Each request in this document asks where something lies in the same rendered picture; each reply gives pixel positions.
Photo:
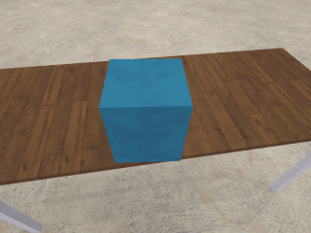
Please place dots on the carton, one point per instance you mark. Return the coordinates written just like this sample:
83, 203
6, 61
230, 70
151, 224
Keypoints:
145, 107

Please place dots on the table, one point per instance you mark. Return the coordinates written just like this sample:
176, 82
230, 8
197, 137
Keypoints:
51, 126

